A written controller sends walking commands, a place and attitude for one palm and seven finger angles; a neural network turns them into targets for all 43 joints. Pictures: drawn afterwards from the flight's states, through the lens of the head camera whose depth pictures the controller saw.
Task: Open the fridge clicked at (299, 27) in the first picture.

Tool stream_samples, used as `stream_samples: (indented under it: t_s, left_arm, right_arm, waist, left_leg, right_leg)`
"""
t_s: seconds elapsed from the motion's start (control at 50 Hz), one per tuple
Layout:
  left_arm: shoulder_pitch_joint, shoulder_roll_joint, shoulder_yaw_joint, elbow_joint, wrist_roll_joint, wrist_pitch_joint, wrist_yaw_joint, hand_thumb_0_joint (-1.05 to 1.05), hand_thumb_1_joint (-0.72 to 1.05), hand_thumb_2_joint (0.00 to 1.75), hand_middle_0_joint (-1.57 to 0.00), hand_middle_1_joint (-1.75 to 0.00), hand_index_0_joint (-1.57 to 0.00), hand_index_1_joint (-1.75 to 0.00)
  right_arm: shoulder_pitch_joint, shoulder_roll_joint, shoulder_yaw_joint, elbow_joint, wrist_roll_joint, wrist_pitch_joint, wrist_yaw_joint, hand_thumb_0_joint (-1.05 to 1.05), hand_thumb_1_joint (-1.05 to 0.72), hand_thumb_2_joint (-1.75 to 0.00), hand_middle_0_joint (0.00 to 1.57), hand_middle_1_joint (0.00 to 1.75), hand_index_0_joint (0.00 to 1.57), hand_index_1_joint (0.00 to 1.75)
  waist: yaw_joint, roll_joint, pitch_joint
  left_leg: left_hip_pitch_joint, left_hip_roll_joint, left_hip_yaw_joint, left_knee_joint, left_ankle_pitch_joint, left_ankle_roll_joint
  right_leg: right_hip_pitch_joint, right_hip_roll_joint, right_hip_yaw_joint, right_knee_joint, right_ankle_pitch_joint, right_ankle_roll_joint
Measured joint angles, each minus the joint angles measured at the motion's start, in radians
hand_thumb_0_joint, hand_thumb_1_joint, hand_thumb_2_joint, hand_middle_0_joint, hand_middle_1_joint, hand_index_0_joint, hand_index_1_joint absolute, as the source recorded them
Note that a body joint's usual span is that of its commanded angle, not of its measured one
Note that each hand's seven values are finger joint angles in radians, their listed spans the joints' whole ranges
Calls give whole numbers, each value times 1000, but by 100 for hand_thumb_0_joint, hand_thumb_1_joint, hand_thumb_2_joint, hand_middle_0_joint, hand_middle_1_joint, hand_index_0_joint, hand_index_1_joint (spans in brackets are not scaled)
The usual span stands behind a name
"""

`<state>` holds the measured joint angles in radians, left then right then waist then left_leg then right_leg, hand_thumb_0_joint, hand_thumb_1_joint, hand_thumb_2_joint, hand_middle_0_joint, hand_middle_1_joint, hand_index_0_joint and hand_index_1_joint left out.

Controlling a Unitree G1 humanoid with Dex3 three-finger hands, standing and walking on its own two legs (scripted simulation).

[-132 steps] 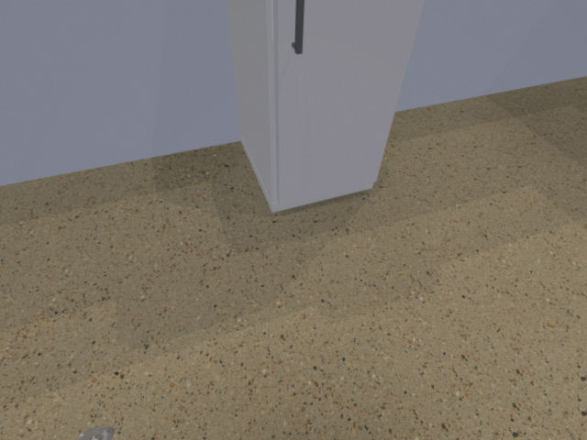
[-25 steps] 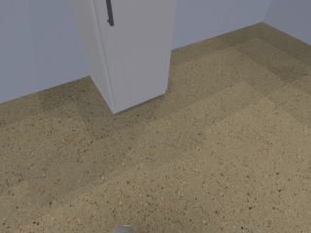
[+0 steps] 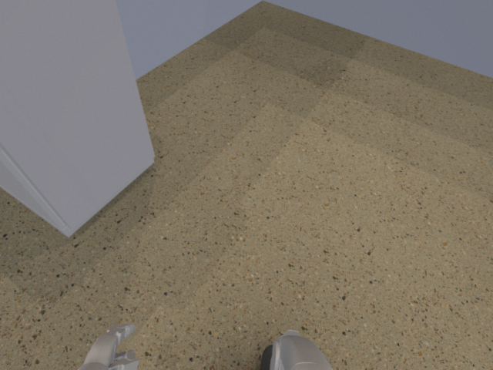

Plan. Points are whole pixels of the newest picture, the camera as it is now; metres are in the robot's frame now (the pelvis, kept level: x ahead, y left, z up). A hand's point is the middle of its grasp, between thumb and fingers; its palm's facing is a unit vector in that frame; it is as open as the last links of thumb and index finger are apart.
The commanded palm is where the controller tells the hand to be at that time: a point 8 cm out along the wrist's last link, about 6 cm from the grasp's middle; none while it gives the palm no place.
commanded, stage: walk to a spot facing it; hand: left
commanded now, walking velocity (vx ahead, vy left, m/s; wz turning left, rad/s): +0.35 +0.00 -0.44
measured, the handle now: out of the picture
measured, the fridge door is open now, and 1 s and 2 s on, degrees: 0 0 0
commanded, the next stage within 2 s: turn to face it in 0.90 s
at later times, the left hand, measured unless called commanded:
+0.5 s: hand (141, 299) +0.27 +0.21 -0.18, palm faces -0.09 -0.97 -0.21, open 7.3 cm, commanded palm none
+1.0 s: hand (218, 181) +0.59 +0.06 -0.18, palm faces -0.49 -0.86 -0.17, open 7.3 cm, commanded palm none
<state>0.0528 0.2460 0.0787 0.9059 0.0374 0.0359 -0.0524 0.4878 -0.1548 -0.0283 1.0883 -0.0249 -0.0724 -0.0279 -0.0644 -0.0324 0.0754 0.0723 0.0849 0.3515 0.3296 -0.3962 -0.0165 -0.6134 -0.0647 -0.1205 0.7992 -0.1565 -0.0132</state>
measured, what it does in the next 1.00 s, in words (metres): walks ahead, turning right: right foot, then left foot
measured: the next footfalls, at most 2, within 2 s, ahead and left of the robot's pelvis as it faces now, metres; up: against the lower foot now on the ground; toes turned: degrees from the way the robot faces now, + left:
right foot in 0.10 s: +0.19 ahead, -0.11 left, +0.00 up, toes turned -10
left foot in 0.50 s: +0.36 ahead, +0.11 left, +0.00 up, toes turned -2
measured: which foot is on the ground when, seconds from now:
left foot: down 0.00-0.08, up 0.10-0.48, down 0.50-1.00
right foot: up 0.00-0.08, down 0.10-0.52, up 0.54-1.00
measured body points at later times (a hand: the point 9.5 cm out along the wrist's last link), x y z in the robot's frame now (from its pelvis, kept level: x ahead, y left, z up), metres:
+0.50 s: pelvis +0.22 +0.01 -0.01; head +0.22 +0.03 +0.44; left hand +0.28 +0.26 -0.16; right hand +0.29 -0.25 -0.13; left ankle +0.32 +0.11 -0.74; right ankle +0.16 -0.10 -0.74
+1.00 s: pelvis +0.41 -0.05 -0.01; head +0.45 -0.07 +0.43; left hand +0.61 +0.11 -0.16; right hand +0.22 -0.21 -0.15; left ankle +0.32 +0.11 -0.73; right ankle +0.47 -0.20 -0.72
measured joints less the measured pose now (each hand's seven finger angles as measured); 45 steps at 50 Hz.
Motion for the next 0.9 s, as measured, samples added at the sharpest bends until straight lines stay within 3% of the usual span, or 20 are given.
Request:
stream_samples:
  t_s: [0.06,0.1,0.16,0.18,0.22,0.28,0.36,0.5,0.54,0.6,0.68,0.78,0.9]
  left_arm:
    - [-40,-22,-17,-14,-1,-20,-1,1,92,90,-19,-30,-19,-30]
    - [-37,-23,-31,-25,0,-49,-1,0,92,90,-19,-30,-19,-30]
    - [-12,-37,-37,-18,-20,-77,18,0,91,90,-19,-30,-20,-30]
    - [7,-40,-39,-8,-24,-76,23,0,91,90,-20,-30,-20,-30]
    - [51,-49,-43,22,-25,-71,34,0,91,90,-20,-30,-20,-30]
    - [108,-50,-17,53,-27,-77,57,-2,95,90,-20,-30,-20,-30]
    - [161,-25,-13,81,-16,-74,51,-2,96,90,-20,-30,-20,-30]
    - [264,-11,-14,100,-15,-69,43,-1,93,90,-20,-30,-20,-30]
    - [287,-6,-7,113,-20,-57,42,0,92,90,-20,-30,-20,-30]
    - [299,-11,-3,143,-12,-35,34,0,92,90,-20,-30,-20,-30]
    - [287,-24,6,133,-4,-20,19,1,92,90,-19,-30,-20,-30]
    - [247,-47,13,101,0,-4,10,1,92,90,-19,-30,-20,-30]
    - [150,-54,10,79,-2,3,5,1,92,90,-19,-30,-20,-30]
  right_arm:
    - [36,2,1,25,1,13,5,1,-91,-90,20,29,20,30]
    - [71,15,3,35,10,26,14,1,-91,-90,20,29,20,30]
    - [16,14,-2,33,19,53,16,1,-91,-90,20,29,20,30]
    - [-15,13,-5,23,18,56,16,2,-91,-90,20,29,20,30]
    - [-77,10,-9,-9,10,58,16,2,-91,-90,20,29,20,30]
    - [-158,9,-14,-67,3,53,19,1,-91,-90,20,29,20,30]
    - [-240,2,-22,-118,-2,47,27,1,-93,-90,20,29,20,30]
    - [-308,-29,-21,-145,0,24,46,1,-93,-90,20,29,20,30]
    - [-324,-22,-16,-149,-7,8,42,1,-92,-90,20,29,20,30]
    - [-311,-8,-5,-157,-7,-6,33,1,-92,-90,20,29,20,30]
    - [-254,14,-11,-126,3,-11,13,0,-93,-90,20,29,20,30]
    - [-181,0,-21,-77,7,-10,6,0,-94,-90,20,29,20,30]
    - [-100,5,-24,-31,1,5,10,0,-93,-90,20,29,20,30]
  waist:
    - [-18,15,27]
    - [-18,-8,22]
    - [-12,-1,43]
    - [-15,1,45]
    - [-17,8,33]
    - [-9,21,-3]
    - [20,38,-47]
    - [92,33,-82]
    - [100,2,-76]
    - [92,-7,-75]
    - [94,-15,-74]
    - [85,-17,-59]
    - [44,-5,-9]
  left_leg:
    - [24,36,27,81,-71,-26]
    - [-37,70,18,316,-110,-31]
    - [-280,78,-176,857,-108,-27]
    - [-351,75,-221,949,-70,-25]
    - [-473,87,-268,995,-3,-26]
    - [-600,107,-295,879,57,-36]
    - [-643,108,-288,642,137,-43]
    - [-467,31,-247,268,169,-24]
    - [-442,13,-209,286,170,23]
    - [-379,15,-163,268,125,46]
    - [-271,14,-108,149,133,39]
    - [-167,16,-44,56,119,29]
    - [-67,41,23,36,52,-13]
  right_leg:
    - [75,50,-39,-122,-49,-46]
    - [172,61,-49,-218,-9,-89]
    - [180,86,-33,-130,-55,-102]
    - [204,98,-25,-141,-75,-97]
    - [256,117,-6,-197,-76,-82]
    - [313,132,23,-277,-60,-76]
    - [370,135,54,-329,-75,-62]
    - [452,116,101,-280,-192,-9]
    - [401,93,127,-113,-271,-17]
    - [257,70,108,238,-273,-18]
    - [104,9,79,386,-136,4]
    - [-9,-46,65,327,-27,35]
    - [1,-50,8,50,-2,32]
